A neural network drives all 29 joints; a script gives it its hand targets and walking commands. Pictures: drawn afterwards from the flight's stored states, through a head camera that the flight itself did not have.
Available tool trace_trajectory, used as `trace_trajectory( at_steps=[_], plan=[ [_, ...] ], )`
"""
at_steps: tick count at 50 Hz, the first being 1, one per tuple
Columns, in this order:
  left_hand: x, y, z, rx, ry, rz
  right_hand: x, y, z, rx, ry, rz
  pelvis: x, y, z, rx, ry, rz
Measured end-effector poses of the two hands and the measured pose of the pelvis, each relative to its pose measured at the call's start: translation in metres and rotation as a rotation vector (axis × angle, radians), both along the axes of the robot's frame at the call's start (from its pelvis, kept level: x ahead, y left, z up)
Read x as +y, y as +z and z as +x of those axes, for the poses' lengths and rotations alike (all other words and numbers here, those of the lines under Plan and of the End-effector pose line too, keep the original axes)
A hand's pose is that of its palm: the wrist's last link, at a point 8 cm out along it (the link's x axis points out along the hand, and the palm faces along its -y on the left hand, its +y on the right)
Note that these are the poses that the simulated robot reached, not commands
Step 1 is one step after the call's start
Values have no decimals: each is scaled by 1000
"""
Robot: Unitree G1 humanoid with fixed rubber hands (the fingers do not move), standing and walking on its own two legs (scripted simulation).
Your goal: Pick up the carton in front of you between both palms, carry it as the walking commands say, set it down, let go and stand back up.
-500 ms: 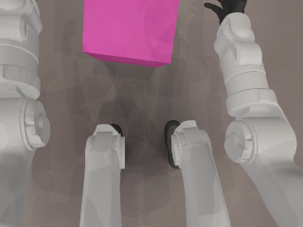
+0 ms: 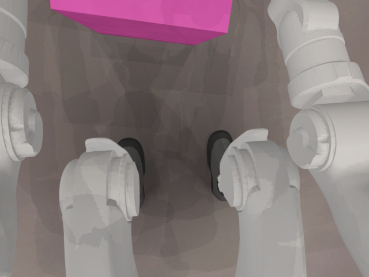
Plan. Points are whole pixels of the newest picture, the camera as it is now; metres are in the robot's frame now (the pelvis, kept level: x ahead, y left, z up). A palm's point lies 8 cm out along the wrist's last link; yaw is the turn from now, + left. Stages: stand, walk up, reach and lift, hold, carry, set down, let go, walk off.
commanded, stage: reach and lift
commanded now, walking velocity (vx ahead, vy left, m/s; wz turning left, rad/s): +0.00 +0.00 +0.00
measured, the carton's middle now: out of the picture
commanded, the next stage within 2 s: none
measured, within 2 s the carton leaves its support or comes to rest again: leaves its support in 0.76 s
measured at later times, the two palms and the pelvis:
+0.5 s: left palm out of the picture +0.58 +0.20 -0.16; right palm out of the picture +0.56 -0.11 -0.17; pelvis -0.01 +0.00 +0.00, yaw +0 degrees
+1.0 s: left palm out of the picture +0.54 +0.20 -0.03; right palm out of the picture +0.54 -0.10 -0.04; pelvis +0.00 -0.01 +0.04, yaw +3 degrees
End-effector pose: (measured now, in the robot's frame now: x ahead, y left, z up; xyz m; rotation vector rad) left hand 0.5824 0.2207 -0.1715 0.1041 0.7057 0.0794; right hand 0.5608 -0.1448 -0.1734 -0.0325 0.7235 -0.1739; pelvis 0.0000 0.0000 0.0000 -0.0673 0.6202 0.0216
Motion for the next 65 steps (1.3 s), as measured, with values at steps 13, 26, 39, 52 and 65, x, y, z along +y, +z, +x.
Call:
trace_trajectory(
  at_steps=[13, 26, 39, 52, 65],
  plan=[
    [-17, 4, 0, -10, -14, -26, 10, 5, 1, -8, 23, 19, -4, -2, -4, -21, -3, 0],
    [-25, 7, 0, 35, -60, -16, 35, 4, 1, -7, 24, 65, 0, -1, -5, -40, 8, -4],
    [-33, 18, -14, 15, -19, -41, 31, 22, -4, 7, -15, 36, 0, -4, 4, -1, 13, 6],
    [-26, 156, -51, -23, 66, -52, 40, 150, -33, -35, 1, 69, -13, 53, -8, 103, 44, 12],
    [-38, 217, -77, -32, 73, -55, 28, 217, -54, -45, 7, 56, -17, 107, -19, 131, 37, 23]
  ],
)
